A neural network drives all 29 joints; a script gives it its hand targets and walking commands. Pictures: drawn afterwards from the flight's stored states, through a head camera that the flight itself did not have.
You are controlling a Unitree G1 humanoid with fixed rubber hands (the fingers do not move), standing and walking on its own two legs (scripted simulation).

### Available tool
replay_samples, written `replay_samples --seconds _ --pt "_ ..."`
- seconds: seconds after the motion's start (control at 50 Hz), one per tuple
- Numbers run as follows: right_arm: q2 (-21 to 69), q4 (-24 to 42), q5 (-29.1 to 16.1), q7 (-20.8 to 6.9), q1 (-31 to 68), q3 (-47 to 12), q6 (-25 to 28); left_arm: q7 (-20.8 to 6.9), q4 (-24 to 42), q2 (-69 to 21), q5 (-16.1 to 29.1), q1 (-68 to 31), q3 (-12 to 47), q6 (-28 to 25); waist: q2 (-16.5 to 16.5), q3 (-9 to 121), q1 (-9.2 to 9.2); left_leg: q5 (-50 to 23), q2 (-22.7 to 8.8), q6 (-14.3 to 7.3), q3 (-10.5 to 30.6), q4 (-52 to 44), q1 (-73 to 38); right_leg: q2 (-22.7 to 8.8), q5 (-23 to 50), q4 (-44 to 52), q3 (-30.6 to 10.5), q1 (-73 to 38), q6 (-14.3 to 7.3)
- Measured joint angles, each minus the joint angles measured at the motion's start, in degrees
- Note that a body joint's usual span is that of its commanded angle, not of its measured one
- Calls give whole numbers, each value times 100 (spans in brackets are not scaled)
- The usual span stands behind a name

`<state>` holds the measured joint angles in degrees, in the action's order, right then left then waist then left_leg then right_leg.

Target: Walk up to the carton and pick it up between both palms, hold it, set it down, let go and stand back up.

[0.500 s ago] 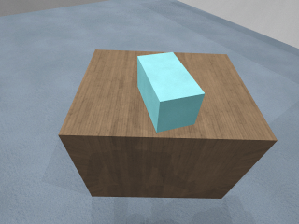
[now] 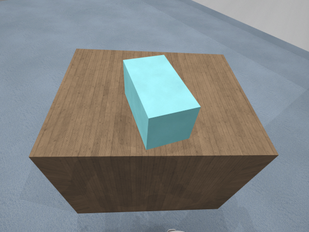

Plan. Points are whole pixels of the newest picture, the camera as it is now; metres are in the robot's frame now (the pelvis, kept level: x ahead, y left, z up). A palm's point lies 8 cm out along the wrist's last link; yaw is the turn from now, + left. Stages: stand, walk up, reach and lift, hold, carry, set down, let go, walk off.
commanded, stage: walk up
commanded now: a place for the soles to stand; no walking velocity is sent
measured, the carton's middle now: (155, 98) +0.57 -0.01 +0.00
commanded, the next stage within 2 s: none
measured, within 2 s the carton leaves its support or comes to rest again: neither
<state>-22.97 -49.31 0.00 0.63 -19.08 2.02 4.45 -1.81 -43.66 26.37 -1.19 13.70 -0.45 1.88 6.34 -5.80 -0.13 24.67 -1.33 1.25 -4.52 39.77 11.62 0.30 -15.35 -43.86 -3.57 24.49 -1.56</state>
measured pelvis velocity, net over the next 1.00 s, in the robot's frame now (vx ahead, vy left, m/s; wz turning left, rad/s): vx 0.00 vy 0.01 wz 0.05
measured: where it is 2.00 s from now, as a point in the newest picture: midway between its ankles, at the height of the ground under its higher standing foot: outside the picture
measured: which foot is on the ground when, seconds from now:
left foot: down 0.00-0.04, up 0.06-0.56, down 0.58-1.00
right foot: down 0.00-0.60, up 0.62-1.00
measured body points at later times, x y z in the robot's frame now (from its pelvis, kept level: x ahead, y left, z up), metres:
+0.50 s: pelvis +0.01 -0.02 +0.01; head +0.03 -0.02 +0.46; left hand +0.10 +0.29 -0.09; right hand +0.06 -0.34 -0.10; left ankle -0.02 +0.13 -0.68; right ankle +0.08 -0.10 -0.71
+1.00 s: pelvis +0.00 +0.01 +0.01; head +0.04 +0.04 +0.45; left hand +0.11 +0.32 -0.11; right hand +0.07 -0.31 -0.09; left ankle -0.01 +0.11 -0.71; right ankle +0.02 -0.10 -0.71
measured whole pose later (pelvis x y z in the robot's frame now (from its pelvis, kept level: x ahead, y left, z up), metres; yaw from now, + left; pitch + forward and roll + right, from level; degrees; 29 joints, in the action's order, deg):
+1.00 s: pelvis +0.00 +0.01 +0.01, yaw +3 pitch -3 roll -1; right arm -22.6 -50.8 0.0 1.2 -16.0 2.0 2.2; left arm -1.0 -44.3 23.3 -1.0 9.4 -0.5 2.4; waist 2.4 -7.9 -0.2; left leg 22.8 -1.1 -1.8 -3.7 40.4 14.8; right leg 1.5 -21.4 -40.8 0.7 16.9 -2.5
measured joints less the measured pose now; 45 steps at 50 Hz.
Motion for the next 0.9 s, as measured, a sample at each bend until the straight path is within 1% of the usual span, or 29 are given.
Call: replay_samples --seconds 0.02,0.04,0.06,0.08,0.12,0.16,0.24,0.32,0.38,0.44,0.52,0.54,0.58,0.6,0.62,0.66,0.72,0.78,0.9 --pt "-8 -5 0 8 57 1 -27 1 -24 -43 0 -36 0 -33 -102 -60 -5 60 -65 24 4 83 4 56 -26 101 34 -77 -2" --pt "-7 -7 0 14 70 -1 -52 1 -33 -111 0 -119 0 -66 -262 -151 -2 94 -157 -48 77 213 31 133 -54 101 128 -129 -32" --pt "8 -7 0 14 71 -1 -101 1 -33 -153 0 -181 -1 -123 -353 -196 -2 97 -172 -161 150 353 91 155 -74 104 201 -164 -74" --pt "14 -5 0 15 72 0 -133 1 -35 -179 0 -204 -1 -180 -403 -199 -1 146 -160 -219 179 542 181 154 -84 116 243 -177 -119" --pt "13 -4 0 15 99 1 -195 1 -39 -187 0 -190 -1 -213 -448 -195 -2 266 -109 -269 223 900 314 153 -72 183 253 -235 -202" --pt "12 -2 0 15 118 1 -243 11 -39 -187 0 -190 -2 -210 -477 -195 -4 277 -95 -319 280 964 386 154 -26 292 255 -290 -230" --pt "13 -5 0 15 121 0 -361 34 -38 -209 0 -197 -1 -227 -492 -219 -3 277 -80 -325 559 964 511 154 87 529 284 -377 -231" --pt "12 -35 0 15 121 1 -428 36 -39 -266 0 -195 -1 -224 -498 -227 -5 276 -78 -247 725 965 512 154 189 754 321 -524 -236" --pt "12 -58 0 15 121 1 -435 37 -39 -298 0 -196 -1 -223 -510 -227 -5 276 -78 -210 730 965 512 155 219 833 375 -606 -240" --pt "12 -80 0 15 121 1 -437 37 -40 -301 0 -203 -1 -208 -531 -228 -6 276 -78 -228 724 965 511 155 219 865 464 -664 -226" --pt "11 -88 0 15 121 1 -437 37 -41 -302 -1 -253 -1 -104 -535 -227 -8 277 -77 -255 564 934 513 156 218 866 588 -642 -189" --pt "10 -100 0 15 120 1 -437 37 -41 -302 -1 -275 -1 -73 -536 -217 -10 280 -77 -280 501 798 492 157 218 867 625 -612 -187" --pt "9 -137 -1 14 118 1 -419 37 -41 -304 -1 -301 0 -8 -544 -167 -14 192 -73 -348 386 176 337 159 210 826 696 -508 -123" --pt "15 -141 0 14 128 0 -385 37 -45 -298 -1 -325 -1 37 -508 -204 -8 -89 -49 -352 367 51 323 137 144 723 690 -461 -95" --pt "36 -146 0 15 132 0 -352 37 -60 -298 -1 -319 -1 94 -435 -227 -9 -212 -5 -333 335 65 318 127 -27 610 613 -436 -92" --pt "41 -150 0 18 133 1 -324 37 -63 -313 -1 -303 -1 149 -387 -219 -8 -248 16 -320 323 62 317 129 -367 360 543 -363 -91" --pt "42 -150 0 20 138 1 -275 37 -61 -313 0 -318 -1 115 -387 -217 -6 -219 13 -379 376 61 319 129 -656 163 450 -373 -91" --pt "42 -150 0 20 212 1 -246 37 -63 -313 0 -317 -1 80 -385 -215 -6 -201 15 -427 374 61 320 129 -727 157 433 -477 -91" --pt "42 -151 0 37 310 1 -222 53 -63 -313 15 -366 -2 77 -390 -217 -7 -185 20 -389 240 61 319 129 -727 158 433 -634 -91"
